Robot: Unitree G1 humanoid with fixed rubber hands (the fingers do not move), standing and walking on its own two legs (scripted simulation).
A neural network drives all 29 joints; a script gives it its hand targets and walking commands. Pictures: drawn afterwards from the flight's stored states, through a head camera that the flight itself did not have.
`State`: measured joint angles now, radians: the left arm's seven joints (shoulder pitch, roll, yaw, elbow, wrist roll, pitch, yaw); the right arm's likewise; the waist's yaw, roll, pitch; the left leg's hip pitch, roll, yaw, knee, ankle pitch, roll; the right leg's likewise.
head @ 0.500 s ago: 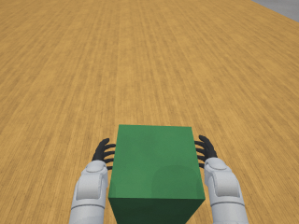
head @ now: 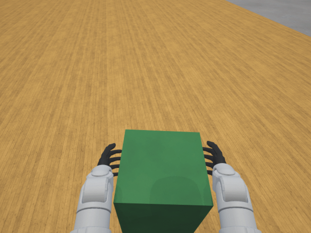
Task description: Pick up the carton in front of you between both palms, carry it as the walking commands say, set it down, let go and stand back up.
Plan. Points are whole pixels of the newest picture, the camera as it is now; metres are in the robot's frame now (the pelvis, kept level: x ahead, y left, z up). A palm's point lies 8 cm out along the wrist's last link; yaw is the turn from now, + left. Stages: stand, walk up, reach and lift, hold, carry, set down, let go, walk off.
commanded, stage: set down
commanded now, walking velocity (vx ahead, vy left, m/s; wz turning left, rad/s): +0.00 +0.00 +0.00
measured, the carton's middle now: (159, 184) +0.29 +0.00 -0.04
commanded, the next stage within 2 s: none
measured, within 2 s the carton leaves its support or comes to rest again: neither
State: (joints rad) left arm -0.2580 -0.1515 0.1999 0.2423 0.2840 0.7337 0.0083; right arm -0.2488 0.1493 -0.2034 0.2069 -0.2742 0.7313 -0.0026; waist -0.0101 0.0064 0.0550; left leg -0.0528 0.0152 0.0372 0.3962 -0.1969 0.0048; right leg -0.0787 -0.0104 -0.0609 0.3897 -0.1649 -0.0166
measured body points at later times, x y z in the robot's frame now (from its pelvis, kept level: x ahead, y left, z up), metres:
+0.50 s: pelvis -0.03 +0.01 -0.04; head +0.08 +0.01 +0.39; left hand +0.34 +0.18 -0.08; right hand +0.35 -0.12 -0.07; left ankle +0.02 +0.12 -0.74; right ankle +0.05 -0.10 -0.74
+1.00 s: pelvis -0.03 +0.01 -0.17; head +0.18 +0.02 +0.22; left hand +0.38 +0.18 -0.26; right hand +0.39 -0.13 -0.25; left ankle +0.02 +0.12 -0.74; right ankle +0.05 -0.10 -0.74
